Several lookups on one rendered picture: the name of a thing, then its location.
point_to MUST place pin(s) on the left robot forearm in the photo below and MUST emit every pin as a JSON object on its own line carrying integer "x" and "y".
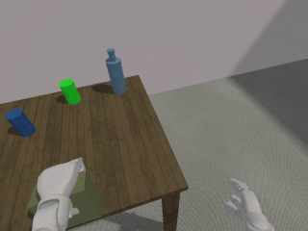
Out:
{"x": 52, "y": 213}

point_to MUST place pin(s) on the right robot forearm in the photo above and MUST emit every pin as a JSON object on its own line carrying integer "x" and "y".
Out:
{"x": 255, "y": 221}

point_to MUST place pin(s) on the robot right hand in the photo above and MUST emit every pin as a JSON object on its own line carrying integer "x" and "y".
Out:
{"x": 238, "y": 207}

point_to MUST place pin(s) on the table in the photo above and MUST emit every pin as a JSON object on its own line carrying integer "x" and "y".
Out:
{"x": 119, "y": 137}

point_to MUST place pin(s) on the robot left hand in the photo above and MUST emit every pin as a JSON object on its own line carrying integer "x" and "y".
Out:
{"x": 61, "y": 179}

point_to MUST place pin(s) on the sponge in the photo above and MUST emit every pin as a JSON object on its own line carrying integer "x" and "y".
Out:
{"x": 85, "y": 197}

